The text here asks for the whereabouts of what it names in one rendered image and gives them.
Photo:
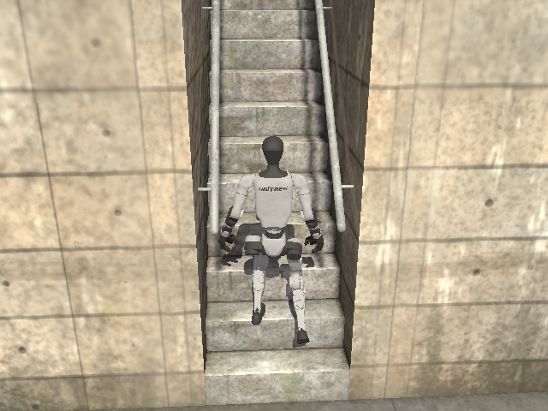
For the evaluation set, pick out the right robot foot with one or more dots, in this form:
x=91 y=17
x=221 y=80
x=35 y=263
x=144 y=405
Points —
x=302 y=337

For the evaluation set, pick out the robot right hand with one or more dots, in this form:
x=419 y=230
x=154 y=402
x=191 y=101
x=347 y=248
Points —
x=319 y=241

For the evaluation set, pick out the robot right forearm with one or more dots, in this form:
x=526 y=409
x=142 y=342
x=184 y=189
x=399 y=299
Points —
x=313 y=226

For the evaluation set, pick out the robot left upper arm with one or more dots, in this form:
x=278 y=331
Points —
x=241 y=194

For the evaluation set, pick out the robot right upper arm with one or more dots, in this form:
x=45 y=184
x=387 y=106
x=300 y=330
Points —
x=300 y=181

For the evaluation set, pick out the humanoid robot torso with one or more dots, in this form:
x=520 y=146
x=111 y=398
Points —
x=273 y=204

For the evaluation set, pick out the robot left hand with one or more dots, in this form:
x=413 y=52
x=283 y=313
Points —
x=230 y=239

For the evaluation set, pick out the robot left forearm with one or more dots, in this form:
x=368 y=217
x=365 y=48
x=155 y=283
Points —
x=228 y=225

